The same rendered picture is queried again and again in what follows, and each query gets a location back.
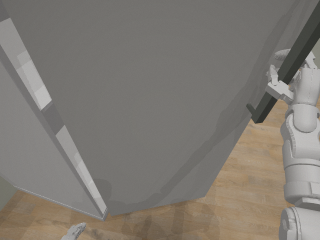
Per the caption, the left robot hand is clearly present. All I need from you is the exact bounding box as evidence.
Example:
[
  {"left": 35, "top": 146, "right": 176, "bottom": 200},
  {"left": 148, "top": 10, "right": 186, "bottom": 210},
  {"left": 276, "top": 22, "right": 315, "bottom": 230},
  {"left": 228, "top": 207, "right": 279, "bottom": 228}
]
[{"left": 61, "top": 222, "right": 87, "bottom": 240}]

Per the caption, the fridge door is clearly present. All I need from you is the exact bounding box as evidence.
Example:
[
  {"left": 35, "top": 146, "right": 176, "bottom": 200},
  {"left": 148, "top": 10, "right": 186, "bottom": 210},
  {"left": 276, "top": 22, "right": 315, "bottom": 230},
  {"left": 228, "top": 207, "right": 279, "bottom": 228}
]
[{"left": 1, "top": 0, "right": 319, "bottom": 216}]

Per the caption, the robot right forearm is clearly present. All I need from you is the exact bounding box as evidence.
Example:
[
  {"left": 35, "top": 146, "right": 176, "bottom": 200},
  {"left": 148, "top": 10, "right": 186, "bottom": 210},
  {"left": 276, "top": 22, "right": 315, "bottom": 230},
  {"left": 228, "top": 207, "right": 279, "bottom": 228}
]
[{"left": 280, "top": 104, "right": 320, "bottom": 212}]

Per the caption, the handle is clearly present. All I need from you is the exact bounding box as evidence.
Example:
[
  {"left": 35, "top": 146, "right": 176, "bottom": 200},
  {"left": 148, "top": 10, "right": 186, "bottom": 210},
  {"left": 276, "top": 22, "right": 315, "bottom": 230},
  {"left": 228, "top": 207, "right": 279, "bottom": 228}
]
[{"left": 246, "top": 0, "right": 320, "bottom": 124}]

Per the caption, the right robot hand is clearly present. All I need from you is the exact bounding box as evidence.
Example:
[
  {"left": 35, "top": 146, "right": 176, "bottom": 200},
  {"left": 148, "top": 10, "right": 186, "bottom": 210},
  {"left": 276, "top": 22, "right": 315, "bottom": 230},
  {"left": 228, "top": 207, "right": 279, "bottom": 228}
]
[{"left": 265, "top": 49, "right": 320, "bottom": 108}]

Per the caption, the robot right upper arm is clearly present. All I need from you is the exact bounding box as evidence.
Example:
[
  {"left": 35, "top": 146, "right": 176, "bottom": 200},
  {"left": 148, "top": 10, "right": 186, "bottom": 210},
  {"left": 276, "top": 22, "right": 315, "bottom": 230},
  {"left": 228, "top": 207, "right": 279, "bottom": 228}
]
[{"left": 278, "top": 206, "right": 320, "bottom": 240}]

